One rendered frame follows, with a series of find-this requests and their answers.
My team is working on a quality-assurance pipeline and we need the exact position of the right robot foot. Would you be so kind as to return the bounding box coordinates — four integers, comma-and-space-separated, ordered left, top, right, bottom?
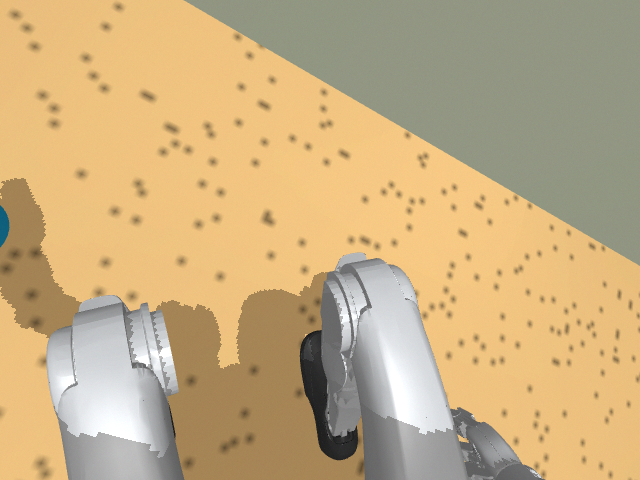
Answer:
300, 330, 358, 460

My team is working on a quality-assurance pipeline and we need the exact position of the right robot arm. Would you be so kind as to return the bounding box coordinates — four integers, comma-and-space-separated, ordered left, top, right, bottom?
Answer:
495, 464, 545, 480

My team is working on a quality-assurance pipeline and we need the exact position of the tin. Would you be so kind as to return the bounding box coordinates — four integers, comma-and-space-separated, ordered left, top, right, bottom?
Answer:
0, 205, 9, 247

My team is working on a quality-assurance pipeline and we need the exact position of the right robot hand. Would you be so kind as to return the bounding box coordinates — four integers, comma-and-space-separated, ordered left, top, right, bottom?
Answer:
450, 407, 522, 480

